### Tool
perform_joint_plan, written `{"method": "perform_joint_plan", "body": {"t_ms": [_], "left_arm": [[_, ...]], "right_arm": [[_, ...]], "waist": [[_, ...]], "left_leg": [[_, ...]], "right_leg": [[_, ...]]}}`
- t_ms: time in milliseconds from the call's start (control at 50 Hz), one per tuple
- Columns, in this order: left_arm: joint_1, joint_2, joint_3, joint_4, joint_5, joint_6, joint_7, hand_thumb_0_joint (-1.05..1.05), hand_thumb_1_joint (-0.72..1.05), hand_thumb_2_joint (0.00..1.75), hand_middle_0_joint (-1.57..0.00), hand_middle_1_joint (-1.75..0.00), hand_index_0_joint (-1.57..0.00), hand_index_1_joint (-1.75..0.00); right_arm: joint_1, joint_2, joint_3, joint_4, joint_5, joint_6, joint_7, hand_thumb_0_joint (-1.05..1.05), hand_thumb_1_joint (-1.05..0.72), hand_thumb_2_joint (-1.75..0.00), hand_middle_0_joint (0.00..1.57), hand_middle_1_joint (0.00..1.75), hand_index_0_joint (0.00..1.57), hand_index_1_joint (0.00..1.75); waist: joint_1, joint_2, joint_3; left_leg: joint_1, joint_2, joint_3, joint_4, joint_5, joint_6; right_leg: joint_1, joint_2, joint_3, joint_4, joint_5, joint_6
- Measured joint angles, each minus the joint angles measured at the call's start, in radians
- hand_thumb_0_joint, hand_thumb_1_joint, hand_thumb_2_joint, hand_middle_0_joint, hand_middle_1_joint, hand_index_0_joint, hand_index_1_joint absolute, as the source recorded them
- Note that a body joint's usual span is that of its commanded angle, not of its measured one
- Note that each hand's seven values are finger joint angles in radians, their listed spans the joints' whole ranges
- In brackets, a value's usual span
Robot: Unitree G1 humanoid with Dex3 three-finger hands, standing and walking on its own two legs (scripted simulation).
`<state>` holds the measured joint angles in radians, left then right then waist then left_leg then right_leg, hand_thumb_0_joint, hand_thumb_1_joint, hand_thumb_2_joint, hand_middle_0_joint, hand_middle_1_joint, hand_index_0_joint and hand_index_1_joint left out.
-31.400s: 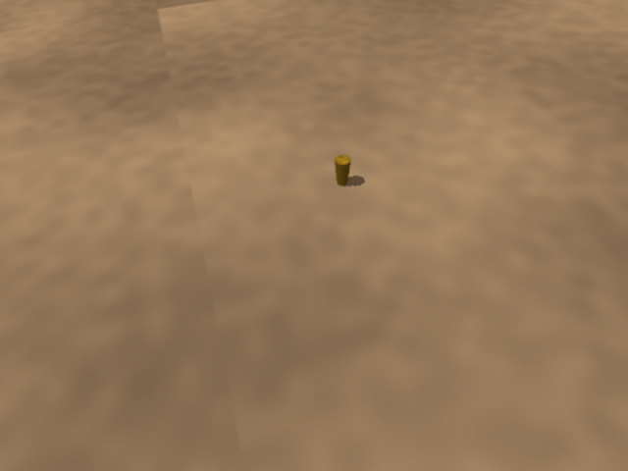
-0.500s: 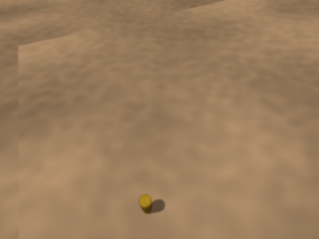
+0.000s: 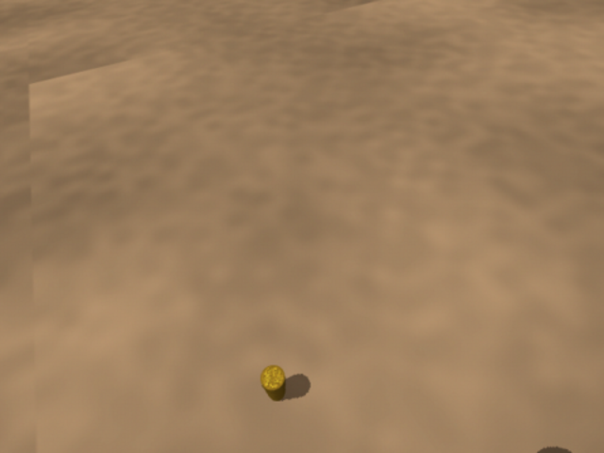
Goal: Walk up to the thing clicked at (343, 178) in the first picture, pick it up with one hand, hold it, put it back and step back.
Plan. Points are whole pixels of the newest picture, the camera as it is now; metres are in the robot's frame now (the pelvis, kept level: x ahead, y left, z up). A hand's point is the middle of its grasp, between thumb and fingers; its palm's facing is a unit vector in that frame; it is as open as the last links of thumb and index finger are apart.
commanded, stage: stand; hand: left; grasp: from the side
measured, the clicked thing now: (274, 385) +0.45 +0.16 -0.71
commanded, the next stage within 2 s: step back in 0.94 s
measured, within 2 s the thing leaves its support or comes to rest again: neither
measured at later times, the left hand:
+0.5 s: hand out of the picture +0.09 +0.24 -0.15, palm faces -0.02 -0.94 -0.35, open 7.4 cm
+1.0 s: hand out of the picture +0.08 +0.24 -0.16, palm faces -0.01 -0.94 -0.35, open 7.4 cm
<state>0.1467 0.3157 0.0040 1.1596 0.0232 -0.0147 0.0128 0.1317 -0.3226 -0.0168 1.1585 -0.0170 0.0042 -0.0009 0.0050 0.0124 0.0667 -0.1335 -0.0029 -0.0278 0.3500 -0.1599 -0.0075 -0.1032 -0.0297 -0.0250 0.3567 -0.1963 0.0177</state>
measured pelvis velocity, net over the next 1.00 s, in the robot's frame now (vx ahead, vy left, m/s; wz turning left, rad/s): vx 0.01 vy -0.01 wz -0.01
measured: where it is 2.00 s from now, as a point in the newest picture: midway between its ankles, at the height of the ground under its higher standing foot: outside the picture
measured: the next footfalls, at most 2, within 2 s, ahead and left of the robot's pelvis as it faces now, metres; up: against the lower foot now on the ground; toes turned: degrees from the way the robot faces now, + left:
left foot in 1.24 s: +0.00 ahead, +0.12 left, +0.00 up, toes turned -2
right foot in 1.66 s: -0.07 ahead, -0.07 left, +0.00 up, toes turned -1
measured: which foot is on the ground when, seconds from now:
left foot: down 0.00-1.00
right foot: down 0.00-1.00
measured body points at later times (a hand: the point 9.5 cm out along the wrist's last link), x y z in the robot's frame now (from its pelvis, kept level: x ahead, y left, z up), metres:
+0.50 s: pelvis +0.01 -0.01 +0.00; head +0.01 -0.01 +0.45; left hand +0.09 +0.29 -0.13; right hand +0.07 -0.30 -0.14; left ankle +0.02 +0.12 -0.75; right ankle +0.00 -0.13 -0.75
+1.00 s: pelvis +0.01 -0.01 +0.00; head +0.03 -0.02 +0.45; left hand +0.08 +0.29 -0.13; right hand +0.08 -0.31 -0.14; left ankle +0.02 +0.12 -0.75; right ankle +0.00 -0.13 -0.75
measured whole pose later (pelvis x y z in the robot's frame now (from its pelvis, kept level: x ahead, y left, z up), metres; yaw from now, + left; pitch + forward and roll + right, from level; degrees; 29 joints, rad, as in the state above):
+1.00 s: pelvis +0.01 -0.01 +0.00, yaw +0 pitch -2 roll +0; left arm 0.12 0.33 0.03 1.11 0.00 -0.01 0.00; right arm 0.10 -0.34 -0.01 1.13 -0.01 0.01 0.01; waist -0.01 0.02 0.07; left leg -0.16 0.02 -0.03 0.39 -0.19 -0.02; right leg -0.13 0.00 -0.03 0.37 -0.21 0.00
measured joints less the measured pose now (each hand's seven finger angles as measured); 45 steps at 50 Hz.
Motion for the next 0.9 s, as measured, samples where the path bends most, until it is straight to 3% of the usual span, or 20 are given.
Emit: {"method": "perform_joint_plan", "body": {"t_ms": [320, 900], "left_arm": [[-0.045, 0.004, 0.004, -0.014, -0.002, -0.003, -0.004, 0.00, 0.90, 0.90, -0.21, -0.30, -0.21, -0.30], [-0.022, 0.016, 0.003, -0.017, -0.004, 0.001, -0.011, 0.00, 0.90, 0.90, -0.21, -0.30, -0.21, -0.30]], "right_arm": [[-0.026, -0.004, 0.005, -0.004, 0.002, -0.006, -0.001, 0.01, -0.91, -0.90, 0.20, 0.30, 0.20, 0.30], [-0.015, -0.010, 0.010, -0.002, 0.004, -0.007, 0.003, 0.01, -0.91, -0.90, 0.20, 0.30, 0.20, 0.30]], "waist": [[-0.008, -0.001, -0.011], [-0.008, -0.004, -0.012]], "left_leg": [[0.018, 0.010, 0.002, -0.027, 0.003, -0.009], [0.025, 0.019, 0.003, -0.042, 0.003, -0.018]], "right_leg": [[0.016, 0.010, 0.002, -0.026, 0.004, -0.007], [0.017, 0.019, 0.002, -0.031, 0.000, -0.017]]}}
